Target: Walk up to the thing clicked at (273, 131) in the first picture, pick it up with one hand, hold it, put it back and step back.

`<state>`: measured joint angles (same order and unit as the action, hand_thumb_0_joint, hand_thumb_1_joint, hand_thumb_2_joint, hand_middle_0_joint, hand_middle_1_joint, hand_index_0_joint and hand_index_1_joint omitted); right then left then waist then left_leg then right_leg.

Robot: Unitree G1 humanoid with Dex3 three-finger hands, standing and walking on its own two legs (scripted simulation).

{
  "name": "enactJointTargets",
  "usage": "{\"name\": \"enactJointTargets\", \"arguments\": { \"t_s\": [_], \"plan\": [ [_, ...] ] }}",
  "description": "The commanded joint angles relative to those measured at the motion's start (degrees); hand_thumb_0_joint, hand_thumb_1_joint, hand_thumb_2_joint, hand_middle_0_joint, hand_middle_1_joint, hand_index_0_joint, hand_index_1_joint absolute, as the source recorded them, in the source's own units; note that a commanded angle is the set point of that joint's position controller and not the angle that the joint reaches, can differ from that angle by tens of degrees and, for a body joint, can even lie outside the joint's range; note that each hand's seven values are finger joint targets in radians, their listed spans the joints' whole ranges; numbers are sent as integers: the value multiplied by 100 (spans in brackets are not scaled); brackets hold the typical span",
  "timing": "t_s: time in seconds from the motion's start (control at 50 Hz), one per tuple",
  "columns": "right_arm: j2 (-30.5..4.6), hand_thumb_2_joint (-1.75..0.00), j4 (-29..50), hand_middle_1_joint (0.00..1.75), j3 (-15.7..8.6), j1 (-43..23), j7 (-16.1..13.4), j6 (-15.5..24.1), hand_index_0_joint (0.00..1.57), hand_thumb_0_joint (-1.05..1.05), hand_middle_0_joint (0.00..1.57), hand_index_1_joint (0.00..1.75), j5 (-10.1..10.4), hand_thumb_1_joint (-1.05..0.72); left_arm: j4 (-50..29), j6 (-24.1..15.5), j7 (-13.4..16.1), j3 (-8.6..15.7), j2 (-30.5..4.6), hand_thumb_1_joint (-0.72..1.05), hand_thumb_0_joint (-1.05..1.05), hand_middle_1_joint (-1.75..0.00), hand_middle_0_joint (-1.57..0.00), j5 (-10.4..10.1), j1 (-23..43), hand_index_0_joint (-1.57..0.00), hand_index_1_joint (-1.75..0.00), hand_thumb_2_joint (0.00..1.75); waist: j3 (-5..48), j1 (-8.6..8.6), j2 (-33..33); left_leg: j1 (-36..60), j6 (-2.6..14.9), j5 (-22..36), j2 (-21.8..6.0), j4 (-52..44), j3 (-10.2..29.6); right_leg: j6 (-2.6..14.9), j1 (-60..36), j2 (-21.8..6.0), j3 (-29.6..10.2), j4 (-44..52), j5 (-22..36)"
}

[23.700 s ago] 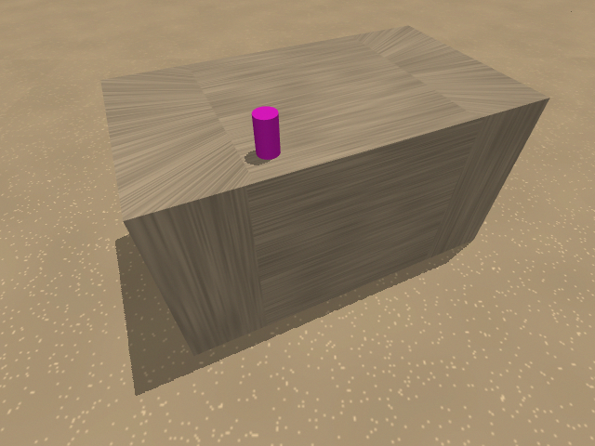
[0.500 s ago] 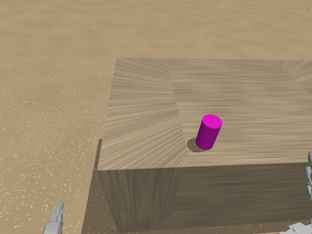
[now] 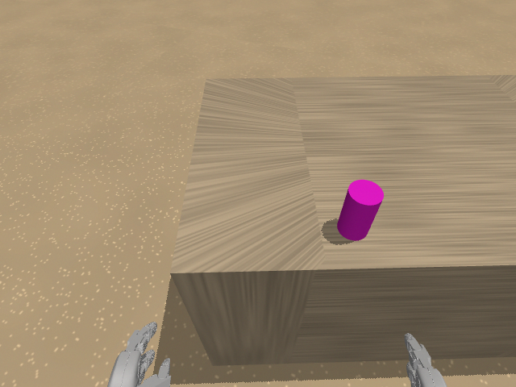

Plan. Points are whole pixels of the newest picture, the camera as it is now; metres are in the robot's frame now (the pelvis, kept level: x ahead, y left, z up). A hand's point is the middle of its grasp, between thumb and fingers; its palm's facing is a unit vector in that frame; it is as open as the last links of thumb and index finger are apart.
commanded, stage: home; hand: right
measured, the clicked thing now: (358, 211) +0.46 -0.16 -0.01
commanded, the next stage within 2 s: none
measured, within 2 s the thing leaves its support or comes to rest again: neither
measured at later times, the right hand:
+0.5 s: hand out of the picture +0.17 -0.21 -0.12, palm faces -0.05 +0.95 -0.31, open 17.5 cm
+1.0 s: hand out of the picture +0.05 -0.26 -0.14, palm faces -0.07 +0.92 -0.38, open 17.2 cm
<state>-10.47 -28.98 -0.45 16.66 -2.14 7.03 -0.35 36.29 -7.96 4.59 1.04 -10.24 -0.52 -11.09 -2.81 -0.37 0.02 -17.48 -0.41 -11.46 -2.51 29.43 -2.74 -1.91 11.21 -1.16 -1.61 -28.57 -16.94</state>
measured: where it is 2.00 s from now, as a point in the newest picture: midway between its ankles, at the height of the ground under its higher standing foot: outside the picture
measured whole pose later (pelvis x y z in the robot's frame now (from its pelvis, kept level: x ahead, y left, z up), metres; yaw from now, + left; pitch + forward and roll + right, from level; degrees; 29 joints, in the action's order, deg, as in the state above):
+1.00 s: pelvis +0.00 +0.00 +0.01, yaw +2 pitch -3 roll -1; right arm -20.4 -64.3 1.2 10.4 0.4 0.2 -1.1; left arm 62.4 0.3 -0.6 -0.6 -21.6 1.4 -12.6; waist -1.5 0.3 -1.5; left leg -12.4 0.1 -8.6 -1.5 23.6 -1.5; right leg -2.2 4.7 -1.9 0.0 -21.0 -13.7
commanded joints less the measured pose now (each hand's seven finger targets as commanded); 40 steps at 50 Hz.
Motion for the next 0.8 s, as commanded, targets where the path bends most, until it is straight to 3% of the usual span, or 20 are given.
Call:
{"name": "enactJointTargets", "arguments": {
  "t_s": [0.0, 0.06, 0.1, 0.12, 0.14, 0.16, 0.2, 0.22, 0.24, 0.3, 0.34, 0.36, 0.4, 0.44, 0.48, 0.52, 0.56, 0.62, 0.64, 0.78],
  "plan": [
    [-800, -6, 611, 5, -284, -809, -103, 291, 5, 0, 5, 5, 15, 55, -784, -272, -2, -31, -375, 90, 0, -30, -20, -7, 567, -20, -30, 90, 884, 64, -227, 901, 26, 437, 84, -490, -124, 196, 371, 200, 344, 556, 674],
    [-973, -5, 625, 5, -377, -677, -144, 214, 5, 0, 5, 5, 32, 55, -820, -215, -34, 48, -498, 90, 0, -30, -20, 3, 556, -20, -30, 90, 1114, 156, -347, 1175, 23, 919, 84, -470, -127, 162, 289, 206, 371, 527, 1174],
    [-827, -5, 368, 5, -258, -485, -145, 128, 5, 0, 5, 5, 55, 57, -766, -135, -71, 125, -609, 90, 0, -30, -20, -6, 486, -20, -30, 90, 974, 148, -276, 1164, 51, 1087, 142, -477, -173, 129, 271, 149, 344, 579, 1435],
    [-1009, -5, 769, 5, -754, -459, -274, 188, 5, 0, 5, 5, 64, 56, -433, -75, -90, 179, -936, 90, 0, -30, -20, 58, 210, -20, -30, 90, 741, 268, -340, 1081, 80, 732, 199, -489, -160, 144, 369, 184, 364, 587, 1048],
    [-437, -6, 204, 6, -175, -209, -210, 118, 5, 0, 5, 6, 61, 54, -447, -59, -119, 115, -855, 90, 0, -30, -20, 31, 223, -20, -30, 90, 375, 59, -77, 870, 82, 528, 246, -533, -200, 157, 470, 143, 352, 663, 846],
    [-376, -5, 381, 5, -72, -405, -201, 116, 5, 0, 5, 5, 74, 56, -488, -48, -157, 112, -823, 90, 0, -30, -20, 31, 255, -20, -30, 90, 431, 46, 0, 868, 87, 478, 262, -558, -216, 155, 462, 121, 333, 687, 809],
    [-542, -4, 644, 5, -226, -598, -246, 161, 5, 0, 5, 5, 78, 58, -547, 9, -178, 97, -801, 90, 0, -30, -20, 15, 337, -20, -30, 90, 530, 97, -55, 868, 88, 454, 241, -564, -186, 164, 405, 132, 366, 675, 781],
    [-450, -4, 404, 5, -156, -572, -231, 124, 5, 0, 5, 5, 91, 58, -507, 37, -183, 118, -847, 90, 0, -30, -20, 4, 313, -20, -30, 90, 424, 36, 98, 790, 72, 449, 240, -578, -182, 195, 459, 133, 364, 665, 749],
    [-601, -4, 758, 5, -258, -780, -255, 181, 5, 0, 5, 5, 90, 58, -504, 49, -190, 114, -848, 90, 0, -30, -20, 13, 310, -20, -30, 90, 602, 79, 62, 887, 76, 631, 239, -519, -188, 174, 369, 123, 346, 658, 939],
    [-502, -4, 616, 5, -166, -826, -254, 175, 5, 0, 5, 5, 87, 58, -465, 104, -172, 145, -895, 90, 0, -30, -20, 15, 239, -20, -30, 90, 826, 5, 165, 901, 69, 946, 233, -415, -159, 179, 205, 116, 347, 524, 1260],
    [-634, -3, 936, 5, -233, -1140, -291, 213, 5, 0, 5, 5, 72, 59, -514, 133, -164, 122, -829, 90, 0, -30, -20, 19, 294, -20, -30, 90, 964, 41, -8, 980, 57, 907, 194, -422, -111, 194, 179, 151, 370, 505, 1134],
    [-1949, -4, -369, 5, -493, -253, -118, -17, 5, 0, 5, 5, -266, 58, 129, 295, -263, 406, -1936, 90, 0, -30, -20, 348, -65, -20, -30, 90, 1335, 75, -74, 1100, 224, 2170, -408, 229, 432, 247, -64, -433, -103, 126, 2344],
    [-1840, -5, -595, 5, -446, -202, -6, -163, 5, 0, 5, 5, -200, 57, 224, 440, -324, 368, -1787, 90, 0, -30, -20, 294, -230, -20, -30, 90, 1582, 18, 37, 1253, 358, 2729, -469, 269, 426, 259, -170, -421, -111, -25, 2591],
    [-1687, -4, -832, 5, -317, -377, 61, -205, 5, 0, 5, 5, -130, 57, 382, 488, -354, 288, -1774, 90, 0, -30, -20, 249, -131, -20, -30, 90, 1460, 53, 47, 1141, 327, 2621, -431, 263, 421, 228, -165, -439, -118, 28, 2587],
    [-1717, -5, -1155, 5, -219, -607, 104, -254, 5, 0, 5, 5, -107, 56, 612, 530, -384, 230, -1805, 90, 0, -30, -20, 238, 24, -20, -30, 90, 892, 43, 17, 911, 291, 1842, -393, 44, 431, 230, 138, -410, -115, 265, 1823],
    [-1803, -3, -1457, 5, -186, -718, 116, -303, 5, 0, 5, 5, -116, 59, 818, 589, -393, 213, -1885, 90, 0, -30, -20, 265, 120, -20, -30, 90, 525, 43, 43, 766, 274, 1415, -402, -157, 495, 272, 282, -411, -148, 438, 1273],
    [-1927, -5, -1739, 5, -173, -798, 136, -343, 5, 0, 5, 5, -104, 56, 1025, 612, -408, 177, -1925, 90, 0, -29, -20, 255, 99, -20, -30, 90, 539, 37, 15, 803, 297, 1430, -436, -185, 557, 293, 145, -447, -175, 539, 1265],
    [-2008, -6, -2133, 5, -123, -933, 155, -409, 5, 0, 5, 5, -70, 55, 1336, 647, -427, 130, -2022, 90, 0, -30, -20, 237, 147, -20, -30, 90, 215, 53, -96, 681, 236, 964, -420, -452, 661, 320, 155, -471, -243, 851, 738],
    [-2063, -5, -2251, 5, -120, -915, 156, -416, 5, 0, 5, 5, -71, 55, 1405, 645, -433, 126, -2068, 90, 0, -30, -20, 227, 206, -20, -30, 90, 369, 68, -26, 824, 241, 1026, -414, -450, 635, 328, 42, -493, -268, 851, 844],
    [-2284, -7, -2846, 6, -90, -1008, 184, -493, 6, 0, 6, 6, -55, 52, 1954, 682, -448, 64, -2278, 90, 0, -30, -20, 205, 143, -20, -30, 90, 32, 86, -52, 776, 210, -58, -431, -1013, 832, 344, 96, -478, -278, 1250, 13]
  ]
}}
